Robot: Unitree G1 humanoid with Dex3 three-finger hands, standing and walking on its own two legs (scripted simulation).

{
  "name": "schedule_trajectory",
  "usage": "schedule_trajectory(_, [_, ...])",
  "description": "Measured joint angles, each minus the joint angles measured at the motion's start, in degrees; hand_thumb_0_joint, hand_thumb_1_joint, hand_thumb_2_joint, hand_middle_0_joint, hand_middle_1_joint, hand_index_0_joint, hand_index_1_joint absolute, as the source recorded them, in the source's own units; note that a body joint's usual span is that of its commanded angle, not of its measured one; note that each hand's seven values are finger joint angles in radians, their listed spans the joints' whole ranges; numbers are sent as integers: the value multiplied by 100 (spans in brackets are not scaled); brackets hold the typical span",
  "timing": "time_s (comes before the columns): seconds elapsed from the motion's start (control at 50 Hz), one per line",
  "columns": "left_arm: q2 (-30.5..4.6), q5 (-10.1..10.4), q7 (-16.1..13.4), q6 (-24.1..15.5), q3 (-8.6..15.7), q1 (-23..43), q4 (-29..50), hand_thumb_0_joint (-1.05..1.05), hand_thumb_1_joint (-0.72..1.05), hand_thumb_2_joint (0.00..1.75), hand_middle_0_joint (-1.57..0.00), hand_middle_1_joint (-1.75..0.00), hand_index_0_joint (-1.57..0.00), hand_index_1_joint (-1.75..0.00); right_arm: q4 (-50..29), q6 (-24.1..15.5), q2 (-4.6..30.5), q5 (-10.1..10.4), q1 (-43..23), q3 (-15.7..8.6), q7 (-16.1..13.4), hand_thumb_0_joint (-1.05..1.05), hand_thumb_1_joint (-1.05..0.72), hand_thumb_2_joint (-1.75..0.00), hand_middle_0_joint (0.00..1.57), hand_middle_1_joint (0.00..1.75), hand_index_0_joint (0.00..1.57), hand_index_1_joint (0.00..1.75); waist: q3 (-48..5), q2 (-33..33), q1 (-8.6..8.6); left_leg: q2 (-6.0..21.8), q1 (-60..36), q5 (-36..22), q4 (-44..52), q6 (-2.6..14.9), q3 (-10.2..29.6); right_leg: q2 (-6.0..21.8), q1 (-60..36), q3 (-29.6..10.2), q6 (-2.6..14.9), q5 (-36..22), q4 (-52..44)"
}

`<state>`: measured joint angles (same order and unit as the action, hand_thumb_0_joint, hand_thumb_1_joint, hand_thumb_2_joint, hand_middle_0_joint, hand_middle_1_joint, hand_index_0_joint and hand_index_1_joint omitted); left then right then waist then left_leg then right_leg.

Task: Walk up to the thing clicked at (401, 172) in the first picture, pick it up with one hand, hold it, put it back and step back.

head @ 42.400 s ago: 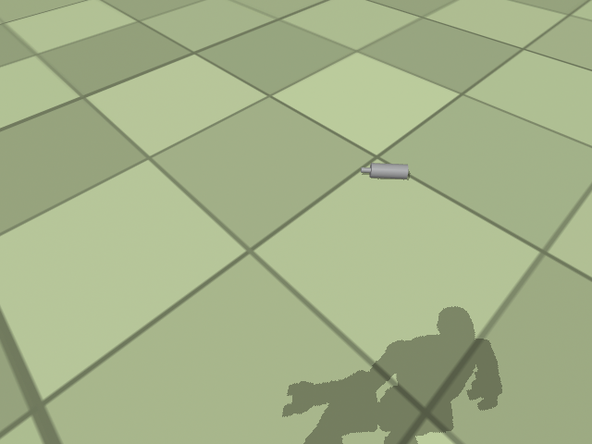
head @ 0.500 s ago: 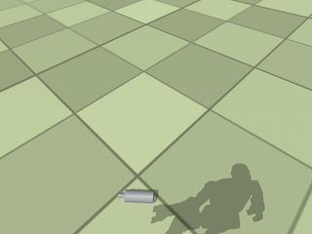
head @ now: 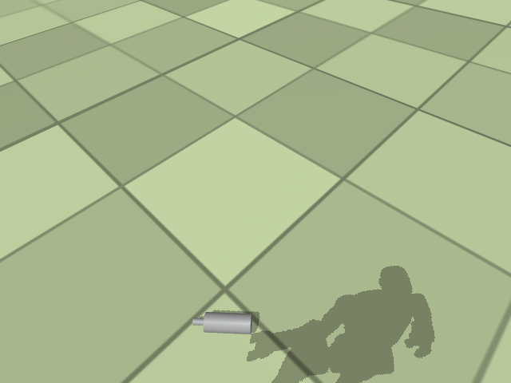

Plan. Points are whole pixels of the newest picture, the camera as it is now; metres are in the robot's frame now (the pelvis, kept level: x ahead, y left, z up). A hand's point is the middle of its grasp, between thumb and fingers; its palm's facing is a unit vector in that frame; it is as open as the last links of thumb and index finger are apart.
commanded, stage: stand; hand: left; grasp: from above
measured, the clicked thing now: (222, 322) +0.45 +0.19 -0.75
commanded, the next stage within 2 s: step back in 0.56 s
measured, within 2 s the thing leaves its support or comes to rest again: neither
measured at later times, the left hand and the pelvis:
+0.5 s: hand out of the picture +0.07 +0.25 -0.15, palm faces +0.01 -0.94 -0.35, open 7.4 cm; pelvis +0.00 -0.01 +0.00, yaw +0 degrees
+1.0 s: hand out of the picture +0.07 +0.32 -0.18, palm faces -0.02 -0.93 -0.37, open 7.4 cm; pelvis -0.08 +0.05 -0.02, yaw +1 degrees
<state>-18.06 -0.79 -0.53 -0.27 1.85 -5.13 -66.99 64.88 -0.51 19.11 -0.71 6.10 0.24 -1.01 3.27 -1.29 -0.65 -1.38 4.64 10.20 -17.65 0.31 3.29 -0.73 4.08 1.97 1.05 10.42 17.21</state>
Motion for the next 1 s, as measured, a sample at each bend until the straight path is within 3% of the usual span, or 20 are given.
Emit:
schedule_trajectory(0.58, [-80, 35, 47, -25, -35, -90, 118, 0, 90, 89, -21, -30, -20, -30, -56, 27, 56, 22, 93, 18, 64, 0, -90, -90, 21, 30, 20, 30, -39, 16, 38, 49, 84, -24, -44, -44, 15, -49, 77, 16, 53, -34, 27])
schedule_trajectory(0.66, [-146, 99, 41, 22, 105, 16, 449, 0, 90, 89, -21, -30, -20, -30, -376, 150, 171, 117, -65, -84, 104, 0, -90, -90, 21, 30, 20, 30, 299, -34, 87, 43, 700, 139, -990, 30, 38, -69, 428, 66, 98, 63, 464])
schedule_trajectory(0.74, [-248, 12, -4, 115, 181, 109, 837, 1, 90, 89, -21, -30, -20, -30, -744, 303, 292, 105, -79, -225, 135, 0, -90, -90, 21, 30, 20, 30, 559, 108, 41, -221, 1457, 1393, -2924, 169, 87, 98, 792, -33, 83, 152, 919])
schedule_trajectory(0.78, [-304, -42, -22, 159, 188, 153, 1004, 1, 90, 89, -21, -30, -20, -30, -911, 333, 347, 117, -4, -273, 152, 0, -90, -90, 21, 30, 20, 30, 609, 186, 62, -231, 1567, 1569, -3304, 183, 65, 198, 978, -70, 18, 191, 1121])
schedule_trajectory(0.84, [-389, -86, -28, 218, 173, 257, 1264, 1, 90, 89, -21, -30, -20, -30, -1059, 343, 419, 86, 147, -327, 175, 0, -90, -90, 21, 30, 20, 30, 652, 266, 105, -82, 1355, 1401, -2779, 130, -11, 325, 1294, -88, -112, 293, 1501])
schedule_trajectory(0.88, [-438, -43, -12, 271, 148, 321, 1437, 1, 90, 89, -21, -30, -20, -30, -1103, 306, 473, 16, 269, -376, 176, 0, -90, -90, 21, 30, 20, 30, 652, 263, 172, 29, 1024, 837, -1861, 59, -46, 394, 1566, -64, -222, 451, 1917])
schedule_trajectory(0.9, [-479, -5, -11, 299, 156, 389, 1496, 1, 90, 89, -21, -30, -20, -30, -1088, 290, 434, -43, 277, -411, 156, 0, -90, -90, 21, 30, 20, 30, 725, 354, 172, -43, 1020, 913, -1835, 26, -86, 433, 1701, -186, -177, 524, 2166])
schedule_trajectory(0.96, [-545, 28, -78, 378, 189, 451, 1559, 1, 90, 89, -21, -30, -20, -30, -1112, 286, 286, -72, 286, -349, 177, 0, -90, -90, 21, 30, 20, 30, 867, 421, 214, -41, 1147, 876, -1962, 94, -118, -141, 2070, -896, -48, 1880, 3514])
schedule_trajectory(1.0, [-566, 69, -99, 405, 186, 399, 1555, 0, 90, 89, -20, -30, -20, -30, -1168, 276, 193, -78, 311, -296, 148, 0, -90, -90, 21, 30, 20, 30, 841, 419, 246, 2, 1186, 721, -1811, 117, -132, -458, 2253, -1089, -10, 2026, 4373])
